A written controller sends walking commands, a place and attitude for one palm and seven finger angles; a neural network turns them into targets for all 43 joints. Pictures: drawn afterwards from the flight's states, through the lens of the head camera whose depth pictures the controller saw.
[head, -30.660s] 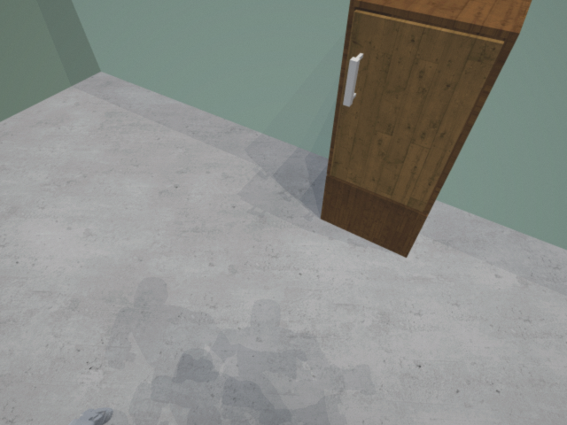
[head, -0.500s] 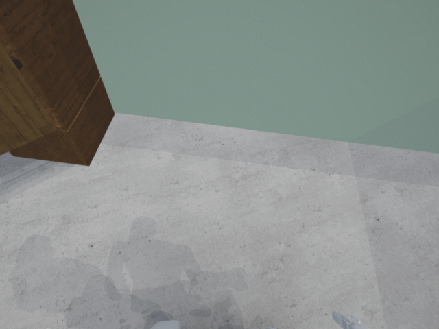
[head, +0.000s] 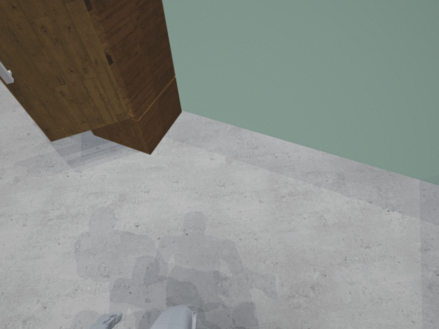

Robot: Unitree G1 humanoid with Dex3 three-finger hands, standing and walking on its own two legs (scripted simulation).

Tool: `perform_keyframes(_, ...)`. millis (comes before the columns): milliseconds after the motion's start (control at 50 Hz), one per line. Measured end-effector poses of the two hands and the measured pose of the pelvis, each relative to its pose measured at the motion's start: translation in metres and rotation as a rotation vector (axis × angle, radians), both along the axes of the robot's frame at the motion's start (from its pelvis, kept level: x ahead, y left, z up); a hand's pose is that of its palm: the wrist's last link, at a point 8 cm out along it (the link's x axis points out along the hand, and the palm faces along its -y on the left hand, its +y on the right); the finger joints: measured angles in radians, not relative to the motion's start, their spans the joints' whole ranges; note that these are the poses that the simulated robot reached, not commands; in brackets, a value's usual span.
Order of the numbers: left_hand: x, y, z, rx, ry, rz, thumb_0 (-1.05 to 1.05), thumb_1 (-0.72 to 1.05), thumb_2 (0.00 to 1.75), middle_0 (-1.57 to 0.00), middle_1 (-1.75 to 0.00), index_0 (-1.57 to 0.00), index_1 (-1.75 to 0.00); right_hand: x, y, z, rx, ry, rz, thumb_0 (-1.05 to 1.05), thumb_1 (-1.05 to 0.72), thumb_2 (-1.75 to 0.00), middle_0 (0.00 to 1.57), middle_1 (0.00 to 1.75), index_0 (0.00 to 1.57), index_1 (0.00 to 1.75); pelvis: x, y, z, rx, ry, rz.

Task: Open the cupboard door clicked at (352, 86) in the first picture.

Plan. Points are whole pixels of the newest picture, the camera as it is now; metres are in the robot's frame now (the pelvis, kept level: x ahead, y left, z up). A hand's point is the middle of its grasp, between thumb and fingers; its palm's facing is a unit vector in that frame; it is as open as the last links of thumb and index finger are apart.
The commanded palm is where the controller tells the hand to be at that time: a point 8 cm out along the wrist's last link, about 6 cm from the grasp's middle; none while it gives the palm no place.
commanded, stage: turn to face it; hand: left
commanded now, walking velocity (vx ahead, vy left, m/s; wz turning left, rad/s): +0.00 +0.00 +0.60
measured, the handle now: out of the picture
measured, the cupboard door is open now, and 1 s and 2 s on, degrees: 46 46 46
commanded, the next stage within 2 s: take the last steps up to it in 0.64 s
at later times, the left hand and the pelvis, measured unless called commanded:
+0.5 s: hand out of the picture +0.06 +0.23 -0.16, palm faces +0.26 -0.93 -0.26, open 7.4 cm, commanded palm none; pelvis +0.02 +0.00 +0.00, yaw +14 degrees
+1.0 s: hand out of the picture -0.06 +0.20 -0.19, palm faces +0.46 -0.87 -0.18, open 7.4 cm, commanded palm none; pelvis +0.02 +0.02 -0.01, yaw +24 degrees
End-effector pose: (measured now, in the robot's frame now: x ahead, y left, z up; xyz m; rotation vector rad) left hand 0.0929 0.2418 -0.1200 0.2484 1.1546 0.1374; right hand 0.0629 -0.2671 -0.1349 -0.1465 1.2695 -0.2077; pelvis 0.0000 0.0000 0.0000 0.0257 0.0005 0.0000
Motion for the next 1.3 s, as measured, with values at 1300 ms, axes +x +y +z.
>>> perform_keyframes(1300, -0.043, 0.061, -0.005, -0.075, 0.008, 0.464, 0.01, 0.91, 0.9, -0.19, -0.3, -0.2, -0.3, 0.044, 0.101, 0.001, 0.026, 0.231, 0.408, 0.0, -0.91, -0.9, 0.2, 0.3, 0.2, 0.3, 0.075, 0.051, 0.007, -0.01, -0.008, 0.449)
